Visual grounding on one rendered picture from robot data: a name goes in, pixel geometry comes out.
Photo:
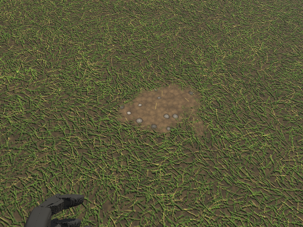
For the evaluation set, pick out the left robot hand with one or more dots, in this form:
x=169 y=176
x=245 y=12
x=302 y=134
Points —
x=41 y=216

